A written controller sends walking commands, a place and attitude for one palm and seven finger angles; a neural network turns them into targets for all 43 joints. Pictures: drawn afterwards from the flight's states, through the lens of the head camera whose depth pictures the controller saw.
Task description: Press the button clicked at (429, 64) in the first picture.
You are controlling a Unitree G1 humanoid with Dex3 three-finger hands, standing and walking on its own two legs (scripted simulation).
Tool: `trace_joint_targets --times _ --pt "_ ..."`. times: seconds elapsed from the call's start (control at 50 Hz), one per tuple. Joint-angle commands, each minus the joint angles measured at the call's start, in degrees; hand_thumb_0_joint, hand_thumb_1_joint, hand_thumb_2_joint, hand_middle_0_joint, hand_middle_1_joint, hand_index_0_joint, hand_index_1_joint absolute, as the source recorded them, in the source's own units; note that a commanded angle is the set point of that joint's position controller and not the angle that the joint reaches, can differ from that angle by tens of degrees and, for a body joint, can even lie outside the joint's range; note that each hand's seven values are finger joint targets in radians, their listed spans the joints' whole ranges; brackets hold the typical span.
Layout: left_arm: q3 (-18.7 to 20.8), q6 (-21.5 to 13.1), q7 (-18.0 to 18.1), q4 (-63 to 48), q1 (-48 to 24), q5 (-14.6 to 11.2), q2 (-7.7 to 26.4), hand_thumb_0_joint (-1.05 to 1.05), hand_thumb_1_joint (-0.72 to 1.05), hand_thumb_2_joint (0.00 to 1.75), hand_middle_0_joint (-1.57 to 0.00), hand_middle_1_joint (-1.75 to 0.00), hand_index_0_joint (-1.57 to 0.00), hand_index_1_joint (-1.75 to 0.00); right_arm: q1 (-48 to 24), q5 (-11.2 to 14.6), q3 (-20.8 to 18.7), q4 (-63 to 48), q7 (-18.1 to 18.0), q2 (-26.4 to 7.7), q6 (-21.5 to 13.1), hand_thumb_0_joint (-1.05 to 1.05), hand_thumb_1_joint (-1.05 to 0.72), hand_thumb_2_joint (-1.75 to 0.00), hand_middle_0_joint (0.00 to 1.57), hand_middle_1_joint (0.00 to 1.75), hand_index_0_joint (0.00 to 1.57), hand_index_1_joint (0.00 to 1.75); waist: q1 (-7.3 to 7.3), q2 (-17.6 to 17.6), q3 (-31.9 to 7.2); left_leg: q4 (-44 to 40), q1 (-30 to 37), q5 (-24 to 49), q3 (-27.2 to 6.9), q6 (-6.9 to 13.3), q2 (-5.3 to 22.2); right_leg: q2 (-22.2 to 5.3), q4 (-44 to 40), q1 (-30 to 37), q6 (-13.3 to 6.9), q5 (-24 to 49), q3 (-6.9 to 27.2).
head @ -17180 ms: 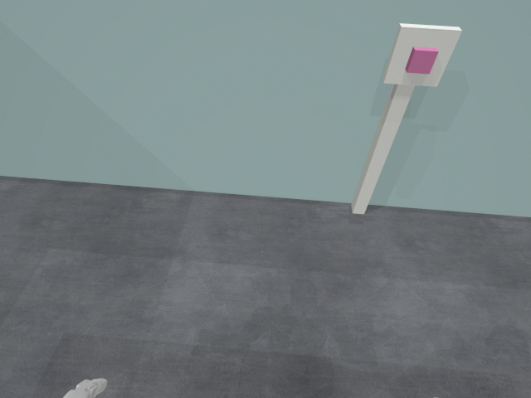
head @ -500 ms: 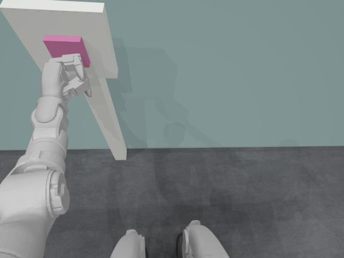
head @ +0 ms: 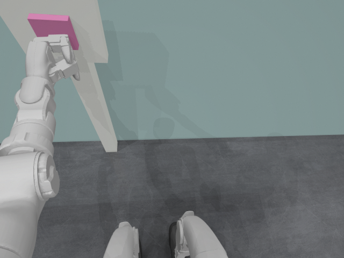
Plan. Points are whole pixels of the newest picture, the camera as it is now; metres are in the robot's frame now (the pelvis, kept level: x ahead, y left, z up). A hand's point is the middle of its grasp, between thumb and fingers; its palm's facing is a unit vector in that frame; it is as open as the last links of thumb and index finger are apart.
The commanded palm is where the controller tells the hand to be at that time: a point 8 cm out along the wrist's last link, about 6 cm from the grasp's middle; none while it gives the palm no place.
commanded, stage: pull the fist back off the button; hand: left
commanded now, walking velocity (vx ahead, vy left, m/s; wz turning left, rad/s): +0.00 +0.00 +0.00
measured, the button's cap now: (56, 30) +0.59 +0.19 +0.12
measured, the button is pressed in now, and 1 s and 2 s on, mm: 10 0 0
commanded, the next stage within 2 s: draw the hand back to the body in 0.98 s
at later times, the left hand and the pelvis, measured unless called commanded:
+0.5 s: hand (74, 70) +0.51 +0.16 +0.08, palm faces -0.02 -1.00 -0.03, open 2.6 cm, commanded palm +0.48 +0.20 +0.09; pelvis +0.02 +0.01 +0.01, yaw -1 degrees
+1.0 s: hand (68, 100) +0.45 +0.17 +0.07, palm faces -0.03 -1.00 -0.01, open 3.1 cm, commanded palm +0.43 +0.22 +0.09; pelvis +0.06 +0.00 +0.03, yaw +0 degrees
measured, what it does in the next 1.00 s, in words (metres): shifts its weight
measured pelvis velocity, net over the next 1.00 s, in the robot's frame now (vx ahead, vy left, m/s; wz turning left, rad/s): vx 0.06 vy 0.00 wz -0.01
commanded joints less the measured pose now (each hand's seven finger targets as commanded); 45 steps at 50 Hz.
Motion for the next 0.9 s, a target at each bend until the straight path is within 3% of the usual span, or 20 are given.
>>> trace_joint_targets --times 0.0,0.06,0.12,0.26,0.32,0.36,0.38,0.42,0.46,0.48,0.56,0.58,0.6,0.64,0.68,0.78,0.82,0.88 --pt "1.03 -1.66 1.97 -12.84 -34.5 -1.59 9.8 0.0 0.9 0.9 -1.3 -1.5 -1.3 -1.5 8.84 0.03 -3.98 -2.9 -0.44 -11.2 -1.51 0.0 -0.9 -0.9 0.2 0.3 0.2 0.3 -4.52 7.28 -22.91 -12.46 14.51 -6.13 -5.93 -0.44 0.27 1.92 -8.72 9.65 0.69 -6.39 5.77" --pt "2.84 -1.0 2.0 -12.86 -33.43 -1.48 11.66 0.0 0.9 0.9 -1.3 -1.5 -1.3 -1.5 9.1 -0.03 -4.21 -3.08 -0.33 -11.52 -1.46 0.0 -0.9 -0.9 0.2 0.3 0.2 0.3 -3.58 7.04 -24.29 -12.24 14.6 -5.47 -5.89 -0.53 0.27 1.85 -8.44 10.28 0.67 -6.09 5.69" --pt "1.28 -1.11 2.05 -13.87 -32.1 -1.19 8.54 0.0 0.9 0.9 -1.3 -1.5 -1.3 -1.5 9.05 -0.25 -4.42 -3.38 0.16 -11.21 -1.32 0.0 -0.9 -0.9 0.2 0.3 0.2 0.3 -2.92 9.11 -24.42 -12.77 17.37 -4.45 -6.52 -0.9 0.46 1.77 -7.78 8.49 0.46 -5.22 5.01" --pt "1.4 -1.39 2.35 -16.35 -25.67 -1.64 6.2 0.0 0.9 0.9 -1.3 -1.5 -1.3 -1.5 8.54 -0.25 -4.95 -4.43 0.78 -10.94 -0.24 0.0 -0.9 -0.9 0.2 0.3 0.2 0.3 -1.19 5.29 -23.79 -13.29 17.89 -1.49 -5.81 -0.86 0.52 1.82 -8.23 11.26 0.44 -3.63 4.79" --pt "1.5 -2.12 2.04 -18.3 -21.43 -1.48 5.92 0.0 0.9 0.9 -1.3 -1.5 -1.3 -1.5 8.06 -0.05 -5.19 -5.04 1.0 -10.65 0.47 0.0 -0.9 -0.9 0.2 0.3 0.2 0.3 0.52 7.0 -25.02 -13.43 20.39 1.85 -5.59 -1.24 0.65 1.95 -7.91 12.25 0.0 -1.87 4.64" --pt "2.29 -2.19 2.0 -18.89 -17.29 -1.93 5.53 0.0 0.9 0.9 -1.3 -1.5 -1.3 -1.5 7.74 -0.01 -5.44 -5.61 1.15 -10.44 1.04 0.0 -0.9 -0.9 0.2 0.3 0.2 0.3 1.55 4.69 -24.98 -13.62 20.49 3.82 -5.05 -1.21 0.64 2.1 -8.32 14.46 0.09 -0.75 4.56" --pt "0.93 -2.43 1.79 -20.48 -16.8 -2.15 4.03 0.0 0.9 0.9 -1.3 -1.5 -1.3 -1.5 7.34 0.16 -5.48 -5.83 1.23 -10.14 1.3 0.0 -0.9 -0.9 0.2 0.3 0.2 0.3 1.5 5.37 -24.65 -13.93 21.57 5.25 -4.91 -1.31 0.71 2.16 -8.45 14.7 0.04 0.13 4.41" --pt "1.68 -3.08 1.64 -23.64 -13.32 -2.93 3.36 0.0 0.9 0.9 -1.3 -1.5 -1.3 -1.5 6.82 0.21 -5.82 -6.46 1.44 -9.83 1.76 0.0 -0.9 -0.9 0.2 0.3 0.2 0.3 3.14 6.29 -27.26 -13.78 24.23 9.6 -4.33 -1.57 0.71 2.21 -8.42 16.79 -0.14 2.81 4.38" --pt "1.69 -3.06 1.34 -26.64 -7.99 -3.8 2.48 0.0 0.9 0.9 -1.3 -1.5 -1.3 -1.5 6.2 0.55 -6.02 -7.24 1.56 -9.43 2.33 0.0 -0.9 -0.9 0.2 0.3 0.2 0.3 4.3 4.93 -28.52 -13.98 25.41 13.44 -3.48 -1.57 0.71 2.4 -8.87 20.08 -0.15 6.07 4.45" --pt "1.73 -2.76 1.14 -27.14 -5.0 -4.26 1.86 0.0 0.9 0.9 -1.3 -1.5 -1.3 -1.5 5.7 0.8 -6.06 -7.7 1.55 -9.2 2.59 0.0 -0.9 -0.9 0.2 0.3 0.2 0.3 4.76 3.09 -27.76 -14.24 24.62 13.74 -3.03 -1.49 0.66 2.46 -9.22 21.67 -0.06 6.98 4.52" --pt "0.36 -2.67 1.06 -31.7 0.57 -5.19 -0.49 0.0 0.9 0.9 -1.3 -1.5 -1.3 -1.5 3.88 1.48 -6.12 -8.48 1.48 -8.26 3.29 0.0 -0.9 -0.9 0.2 0.3 0.2 0.3 5.64 2.44 -23.42 -15.3 23.86 15.54 -1.88 -1.42 0.54 2.42 -10.08 24.26 -0.02 10.19 4.7" --pt "0.38 -3.01 1.21 -33.77 1.18 -5.28 -0.28 0.0 0.9 0.9 -1.3 -1.5 -1.3 -1.5 3.5 1.56 -6.24 -8.67 1.38 -8.12 3.37 0.0 -0.9 -0.9 0.2 0.3 0.2 0.3 5.86 1.35 -23.35 -15.51 23.72 16.11 -1.86 -1.36 0.55 2.4 -10.1 25.52 0.01 11.18 4.8" --pt "0.63 -3.51 1.44 -36.53 2.74 -5.52 -0.22 0.0 0.9 0.9 -1.3 -1.5 -1.3 -1.5 2.99 1.6 -6.39 -9.07 1.3 -7.95 3.26 0.0 -0.9 -0.9 0.2 0.3 0.2 0.3 6.43 3.22 -24.17 -15.3 24.97 18.51 -1.56 -1.36 0.45 2.34 -9.96 26.34 -0.13 13.14 5.08" --pt "1.16 -3.88 1.53 -40.13 9.01 -6.02 -0.47 0.0 0.9 0.9 -1.3 -1.5 -1.3 -1.5 2.45 1.78 -6.5 -9.6 1.36 -7.49 3.18 0.0 -0.9 -0.9 0.2 0.3 0.2 0.3 7.67 3.61 -25.81 -15.51 27.37 23.29 -1.25 -1.69 0.58 2.27 -9.84 28.72 -0.09 16.93 5.08" --pt "-0.9 -3.61 0.98 -42.5 12.07 -6.58 -3.16 0.0 0.9 0.9 -1.3 -1.5 -1.3 -1.5 1.58 2.04 -6.4 -9.68 1.42 -6.92 3.06 0.0 -0.9 -0.9 0.2 0.3 0.2 0.3 7.49 4.15 -24.26 -15.57 28.09 25.06 -0.94 -1.85 0.8 2.17 -10.18 28.63 0.1 18.24 5.04" --pt "-2.17 -1.83 -0.1 -45.93 18.09 -7.48 -4.67 0.0 0.9 0.9 -1.3 -1.5 -1.3 -1.5 0.03 2.47 -6.67 -10.01 1.09 -6.85 2.9 0.0 -0.9 -0.9 0.2 0.3 0.2 0.3 7.49 0.86 -21.79 -16.09 27.35 25.83 -1.01 -1.86 0.84 1.96 -10.48 30.23 0.38 19.88 4.85" --pt "-2.79 -1.53 -0.29 -49.18 19.62 -7.99 -5.65 0.0 0.9 0.9 -1.3 -1.5 -1.3 -1.5 -0.71 2.58 -6.65 -10.31 0.95 -6.51 2.57 0.0 -0.9 -0.9 0.2 0.3 0.2 0.3 7.86 3.39 -22.89 -16.01 29.43 28.28 -1.13 -2.09 0.84 1.75 -10.25 30.07 0.3 20.76 4.81" --pt "-4.38 -1.35 -0.42 -51.51 18.51 -8.36 -6.81 0.0 0.9 0.9 -1.3 -1.5 -1.3 -1.5 -2.01 2.62 -6.57 -9.89 0.62 -6.45 2.02 0.0 -0.9 -0.9 0.2 0.3 0.2 0.3 7.06 2.55 -21.63 -15.84 29.25 25.98 -1.55 -2.3 0.82 1.71 -10.31 28.98 0.42 19.13 4.57"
